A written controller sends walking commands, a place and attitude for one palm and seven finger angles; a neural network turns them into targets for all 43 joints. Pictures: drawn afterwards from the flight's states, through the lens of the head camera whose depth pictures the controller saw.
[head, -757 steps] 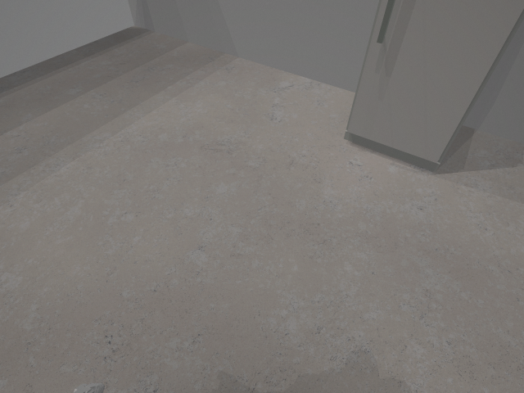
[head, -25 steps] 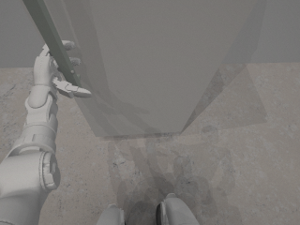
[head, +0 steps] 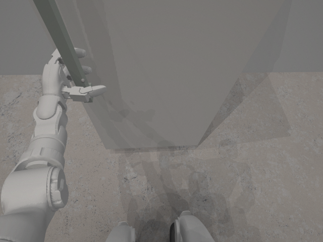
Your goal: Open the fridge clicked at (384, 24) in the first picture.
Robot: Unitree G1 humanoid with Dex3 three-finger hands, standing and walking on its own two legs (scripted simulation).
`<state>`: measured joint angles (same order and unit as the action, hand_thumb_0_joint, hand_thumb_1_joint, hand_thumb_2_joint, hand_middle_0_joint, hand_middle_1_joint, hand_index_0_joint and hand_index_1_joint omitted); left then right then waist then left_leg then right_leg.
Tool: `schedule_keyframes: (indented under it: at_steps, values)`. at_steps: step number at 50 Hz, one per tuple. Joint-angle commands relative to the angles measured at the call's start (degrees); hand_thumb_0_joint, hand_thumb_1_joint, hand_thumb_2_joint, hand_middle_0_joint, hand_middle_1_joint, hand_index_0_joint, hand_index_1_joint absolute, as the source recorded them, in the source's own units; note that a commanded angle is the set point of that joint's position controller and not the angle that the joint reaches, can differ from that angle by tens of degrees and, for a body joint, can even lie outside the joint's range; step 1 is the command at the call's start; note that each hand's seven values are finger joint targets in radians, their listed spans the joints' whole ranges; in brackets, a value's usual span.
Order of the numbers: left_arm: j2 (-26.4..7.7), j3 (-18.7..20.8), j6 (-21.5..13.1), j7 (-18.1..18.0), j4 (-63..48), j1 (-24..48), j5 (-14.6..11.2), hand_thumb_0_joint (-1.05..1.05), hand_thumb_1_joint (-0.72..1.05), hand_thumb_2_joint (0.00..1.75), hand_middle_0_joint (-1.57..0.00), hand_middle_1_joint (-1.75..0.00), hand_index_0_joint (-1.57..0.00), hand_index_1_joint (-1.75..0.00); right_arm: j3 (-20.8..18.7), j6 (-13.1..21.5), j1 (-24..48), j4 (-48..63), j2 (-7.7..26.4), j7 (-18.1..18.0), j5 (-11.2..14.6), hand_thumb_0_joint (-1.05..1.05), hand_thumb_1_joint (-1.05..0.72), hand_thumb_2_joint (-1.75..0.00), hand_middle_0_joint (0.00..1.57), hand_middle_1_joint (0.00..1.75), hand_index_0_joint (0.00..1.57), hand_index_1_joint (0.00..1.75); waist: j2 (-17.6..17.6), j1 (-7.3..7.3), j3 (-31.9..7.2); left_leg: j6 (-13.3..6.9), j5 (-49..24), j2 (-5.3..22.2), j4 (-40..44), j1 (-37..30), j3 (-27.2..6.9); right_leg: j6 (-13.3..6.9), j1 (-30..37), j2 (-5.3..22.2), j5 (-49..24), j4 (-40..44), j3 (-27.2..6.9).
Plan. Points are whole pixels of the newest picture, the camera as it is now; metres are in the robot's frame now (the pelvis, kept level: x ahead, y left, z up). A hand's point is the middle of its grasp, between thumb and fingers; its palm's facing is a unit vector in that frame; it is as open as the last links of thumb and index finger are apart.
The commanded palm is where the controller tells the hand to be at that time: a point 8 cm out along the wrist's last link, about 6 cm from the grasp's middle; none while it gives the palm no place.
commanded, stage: grip the handle and tug to test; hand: left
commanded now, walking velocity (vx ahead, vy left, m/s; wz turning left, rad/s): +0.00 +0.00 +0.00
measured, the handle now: (58, 19) +0.55 +0.19 +0.19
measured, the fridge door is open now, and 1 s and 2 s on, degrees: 0 0 20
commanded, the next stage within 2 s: pull the door a little, standing still in 1.08 s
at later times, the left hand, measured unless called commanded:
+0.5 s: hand (82, 80) +0.49 +0.17 +0.08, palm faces +0.00 -1.00 -0.01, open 5.9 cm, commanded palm +0.46 +0.22 +0.08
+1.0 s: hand (82, 80) +0.49 +0.17 +0.08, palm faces +0.00 -1.00 +0.00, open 5.9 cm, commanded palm +0.44 +0.22 +0.08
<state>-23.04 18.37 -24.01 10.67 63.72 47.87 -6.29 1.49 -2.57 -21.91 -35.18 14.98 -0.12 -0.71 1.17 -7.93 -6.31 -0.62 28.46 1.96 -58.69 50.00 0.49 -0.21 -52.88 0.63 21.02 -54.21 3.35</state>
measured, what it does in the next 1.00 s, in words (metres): stands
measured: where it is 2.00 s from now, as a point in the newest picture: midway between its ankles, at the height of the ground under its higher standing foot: outside the picture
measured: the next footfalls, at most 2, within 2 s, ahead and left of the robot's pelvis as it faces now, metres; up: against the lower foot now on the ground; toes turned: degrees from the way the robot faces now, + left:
none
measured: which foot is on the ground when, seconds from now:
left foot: down 0.00-1.00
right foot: down 0.00-1.00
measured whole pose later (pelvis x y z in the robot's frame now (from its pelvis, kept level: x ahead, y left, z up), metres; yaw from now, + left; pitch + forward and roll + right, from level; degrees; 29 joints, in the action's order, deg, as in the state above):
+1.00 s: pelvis +0.01 +0.00 +0.01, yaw -2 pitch +20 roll -2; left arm -22.4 20.6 -21.1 11.5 55.3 40.6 -8.0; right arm 1.2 -3.4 -22.4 -32.8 15.0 0.1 0.0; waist 1.2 -8.2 -7.0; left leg -0.9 28.8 2.8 -56.5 47.3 2.4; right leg 0.1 -51.2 -0.4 20.6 -52.3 1.4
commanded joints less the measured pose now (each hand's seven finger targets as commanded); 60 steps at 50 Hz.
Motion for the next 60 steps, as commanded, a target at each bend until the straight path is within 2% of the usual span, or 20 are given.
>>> schedule_keyframes:
  at_steps: [1, 6, 8, 13, 18, 20, 21, 28, 34, 35, 44, 45, 47, 49, 50, 54, 55, 57, 59, 60]
  values:
    - [-11.63, 0.89, -4.29, 0.57, -11.59, 26.14, -0.45, 0.00, 0.34, 0.66, -0.39, -1.32, -0.39, -1.32, -3.48, 1.11, -8.25, 3.08, 9.95, -0.62, 0.06, 0.00, -0.90, -0.90, 0.20, 0.30, 0.20, 0.30, 3.36, -1.45, -24.91, -0.02, -20.01, -1.63, 7.27, -12.71, -2.49, -0.87, 15.57, -2.38, -15.30, 4.51, -1.26]
    - [-12.65, 1.79, -3.93, 1.08, -12.12, 26.55, -0.65, 0.00, 0.57, 0.76, -0.42, -1.35, -0.42, -1.35, -3.40, 1.09, -8.31, 3.32, 9.84, -0.86, 0.08, 0.00, -0.90, -0.90, 0.20, 0.30, 0.20, 0.30, 3.13, -1.06, -26.25, -0.24, -20.67, -1.88, 7.04, -11.80, -2.13, -0.80, 17.70, -2.32, -17.06, 4.36, -1.63]
    - [-12.35, 1.81, -4.33, 1.35, -14.19, 25.55, -0.98, 0.00, 0.67, 0.80, -0.43, -1.37, -0.43, -1.37, -3.47, 1.21, -8.34, 3.93, 9.73, -0.79, 0.02, 0.00, -0.90, -0.90, 0.20, 0.30, 0.20, 0.30, 6.06, -0.43, -28.30, -0.04, -23.46, -1.90, 7.03, -13.96, -2.12, -1.10, 17.91, -2.38, -18.76, 3.86, -1.44]
    - [-12.70, 2.25, -4.16, 1.61, -14.08, 22.94, -1.31, 0.00, 0.90, 0.90, -0.45, -1.40, -0.45, -1.40, -3.56, 0.99, -8.33, 4.02, 9.79, -0.71, 0.21, 0.00, -0.90, -0.90, 0.20, 0.30, 0.20, 0.30, 3.50, -0.32, -26.93, -0.20, -23.21, -1.80, 7.30, -12.63, -1.84, -0.96, 19.19, -2.53, -19.62, 4.30, -1.48]
    - [-13.90, 3.43, -4.28, 1.89, -15.79, 21.42, -1.46, 0.00, 0.90, 0.90, -0.45, -1.40, -0.45, -1.40, -3.62, 0.89, -8.08, 4.51, 9.64, -0.71, 0.24, 0.00, -0.90, -0.90, 0.20, 0.30, 0.20, 0.30, 5.52, 0.59, -27.48, -0.10, -24.04, -1.84, 7.43, -13.00, -1.42, -1.10, 20.24, -2.52, -20.67, 4.26, -1.77]
    - [-13.03, 2.60, -3.94, 1.96, -14.00, 21.62, -1.44, 0.00, 0.90, 0.90, -0.45, -1.40, -0.45, -1.40, -3.51, 0.82, -7.84, 4.08, 9.52, -0.72, 0.33, 0.00, -0.90, -0.90, 0.20, 0.30, 0.20, 0.30, 3.29, -0.33, -25.10, -0.29, -22.00, -1.76, 7.48, -11.26, -1.11, -0.71, 19.99, -2.48, -19.89, 4.86, -1.96]
    - [-15.07, 4.52, -3.87, 1.88, -13.57, 20.51, -1.45, 0.00, 0.90, 0.90, -0.45, -1.40, -0.45, -1.40, -3.57, 0.76, -8.00, 4.18, 9.79, -0.83, 0.31, 0.00, -0.90, -0.90, 0.20, 0.30, 0.20, 0.30, 1.76, 0.33, -25.23, -0.44, -20.89, -1.87, 7.52, -9.68, -0.85, -0.69, 21.51, -2.48, -19.88, 4.98, -2.25]
    - [-17.08, 6.05, -4.05, 2.52, -14.29, 20.26, -1.57, 0.00, 0.90, 0.90, -0.45, -1.40, -0.45, -1.40, -3.42, 0.79, -8.07, 4.85, 9.77, -1.16, 0.30, 0.00, -0.90, -0.90, 0.20, 0.30, 0.20, 0.30, 3.51, 0.98, -26.42, -0.46, -21.39, -2.06, 7.71, -9.71, -0.84, -0.94, 22.62, -2.38, -20.37, 4.49, -2.43]
    - [-15.61, 5.08, -3.60, 2.50, -13.92, 19.35, -1.58, 0.00, 0.90, 0.90, -0.45, -1.40, -0.45, -1.40, -3.44, 0.79, -7.72, 4.86, 9.68, -1.15, 0.39, 0.00, -0.90, -0.90, 0.20, 0.30, 0.20, 0.30, 4.80, 0.95, -26.41, -0.20, -22.34, -1.87, 7.46, -11.17, -0.85, -0.85, 20.34, -2.34, -19.80, 4.40, -2.19]
    - [-14.14, 3.89, -3.54, 2.46, -14.19, 20.44, -1.78, 0.00, 0.90, 0.90, -0.45, -1.40, -0.45, -1.40, -3.45, 0.85, -7.77, 4.68, 9.56, -1.08, 0.37, 0.00, -0.90, -0.90, 0.20, 0.30, 0.20, 0.30, 3.56, 0.14, -25.78, -0.22, -22.27, -1.72, 7.48, -11.25, -1.01, -0.66, 19.89, -2.34, -19.75, 4.50, -1.98]
    - [-14.54, 5.16, -2.55, 2.36, -17.48, 11.14, -2.20, 0.00, 0.90, 0.90, -0.45, -1.40, -0.45, -1.40, -3.69, 0.63, -7.22, 6.51, 9.67, -0.74, 0.68, 0.00, -0.90, -0.90, 0.20, 0.30, 0.20, 0.30, 3.08, 2.76, -26.83, -0.02, -24.82, -1.74, 8.55, -11.23, -0.44, -0.99, 23.43, -2.47, -22.51, 4.40, -1.89]
    - [-12.49, 3.63, -2.36, 2.38, -18.46, 11.72, -2.38, 0.00, 0.90, 0.90, -0.45, -1.40, -0.45, -1.40, -3.70, 0.63, -6.98, 6.53, 9.41, -0.59, 0.61, 0.00, -0.90, -0.90, 0.20, 0.30, 0.20, 0.30, 4.03, 2.30, -26.73, 0.05, -25.01, -1.70, 8.58, -12.01, -0.31, -0.92, 22.96, -2.49, -22.55, 4.54, -1.76]
    - [-12.34, 4.31, -1.92, 2.14, -19.71, 7.76, -2.86, 0.00, 0.90, 0.90, -0.45, -1.40, -0.45, -1.40, -4.03, 0.59, -6.96, 7.00, 9.46, -0.39, 0.75, 0.00, -0.90, -0.90, 0.20, 0.30, 0.20, 0.30, 2.24, 3.04, -26.98, 0.00, -25.90, -1.59, 8.75, -12.42, -0.10, -0.93, 23.89, -2.67, -23.23, 4.90, -1.72]
    - [-12.67, 4.30, -2.13, 1.91, -23.27, 6.29, -2.87, 0.00, 0.90, 0.90, -0.45, -1.40, -0.45, -1.40, -4.11, 0.69, -6.87, 7.37, 9.34, -0.30, 0.85, 0.00, -0.90, -0.90, 0.20, 0.30, 0.20, 0.30, 4.21, 3.74, -28.39, 0.24, -29.39, -1.37, 9.05, -14.02, -0.30, -1.07, 24.62, -2.56, -25.16, 4.54, -1.77]
    - [-9.89, 2.26, -1.91, 1.93, -24.39, 5.24, -3.02, 0.00, 0.90, 0.90, -0.45, -1.40, -0.45, -1.40, -4.19, 0.74, -6.60, 7.52, 8.98, -0.08, 0.91, 0.00, -0.90, -0.90, 0.20, 0.30, 0.20, 0.30, 5.28, 3.48, -28.24, 0.42, -30.91, -1.25, 9.06, -15.44, -0.22, -1.02, 23.94, -2.58, -25.56, 4.68, -1.59]
    - [-10.90, 3.65, -1.40, 1.20, -28.31, -1.46, -3.53, 0.00, 0.90, 0.90, -0.45, -1.40, -0.45, -1.40, -4.52, 0.77, -6.50, 8.01, 8.96, 0.20, 1.09, 0.00, -0.90, -0.90, 0.20, 0.30, 0.20, 0.30, 2.83, 4.51, -27.79, 0.28, -33.80, -0.97, 9.71, -14.46, 0.09, -1.06, 27.25, -2.49, -29.15, 4.84, -1.81]
    - [-8.73, 1.71, -1.32, 1.21, -29.65, -0.45, -3.60, 0.00, 0.90, 0.90, -0.45, -1.40, -0.45, -1.40, -4.44, 0.81, -6.13, 7.98, 8.67, 0.30, 1.12, 0.00, -0.90, -0.90, 0.20, 0.30, 0.20, 0.30, 4.47, 3.93, -26.82, 0.36, -34.67, -0.97, 9.74, -15.47, 0.19, -1.01, 26.50, -2.51, -29.56, 5.04, -1.82]
    - [-9.65, 2.82, -1.12, 0.84, -29.94, -1.29, -3.77, 0.00, 0.90, 0.90, -0.45, -1.40, -0.45, -1.40, -4.71, 0.76, -6.28, 7.65, 8.80, 0.21, 1.05, 0.00, -0.90, -0.90, 0.20, 0.30, 0.20, 0.30, 1.05, 3.85, -25.84, 0.13, -33.51, -0.95, 9.84, -14.26, 0.30, -0.91, 27.77, -2.51, -30.25, 5.39, -1.93]
    - [-8.67, 1.73, -1.32, 0.65, -31.24, -0.77, -3.35, 0.00, 0.90, 0.90, -0.45, -1.40, -0.45, -1.40, -4.62, 0.82, -5.95, 7.54, 8.55, 0.09, 1.06, 0.00, -0.90, -0.90, 0.20, 0.30, 0.20, 0.30, 4.07, 3.84, -25.87, 0.41, -35.53, -0.86, 9.85, -15.88, 0.06, -0.95, 26.31, -2.32, -30.04, 5.06, -1.86]
    - [-6.39, -1.09, -1.27, 0.29, -29.93, 6.23, -3.01, 0.00, 0.90, 0.90, -0.45, -1.40, -0.45, -1.40, -4.41, 0.92, -5.89, 6.35, 8.37, -0.12, 1.05, 0.00, -0.90, -0.90, 0.20, 0.30, 0.20, 0.30, 4.18, 1.58, -23.54, 0.58, -34.30, -0.68, 9.34, -16.63, -0.40, -0.71, 22.94, -2.37, -28.29, 5.14, -1.50]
